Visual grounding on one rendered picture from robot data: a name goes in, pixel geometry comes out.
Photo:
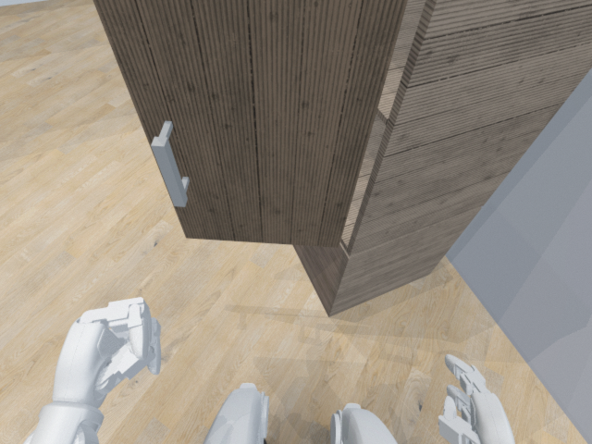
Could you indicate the cupboard door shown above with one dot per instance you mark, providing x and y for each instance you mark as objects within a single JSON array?
[{"x": 272, "y": 104}]

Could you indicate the robot right shin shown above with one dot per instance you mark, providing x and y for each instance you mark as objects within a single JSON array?
[{"x": 352, "y": 405}]

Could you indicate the right robot hand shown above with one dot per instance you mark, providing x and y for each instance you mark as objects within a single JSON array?
[{"x": 483, "y": 418}]

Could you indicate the left robot hand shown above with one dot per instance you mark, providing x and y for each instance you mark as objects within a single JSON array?
[{"x": 81, "y": 374}]

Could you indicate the right robot thigh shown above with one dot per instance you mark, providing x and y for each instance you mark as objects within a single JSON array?
[{"x": 358, "y": 426}]

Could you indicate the robot left forearm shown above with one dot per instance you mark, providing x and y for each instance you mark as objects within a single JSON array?
[{"x": 67, "y": 423}]

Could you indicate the handle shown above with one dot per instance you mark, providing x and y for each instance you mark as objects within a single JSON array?
[{"x": 177, "y": 188}]

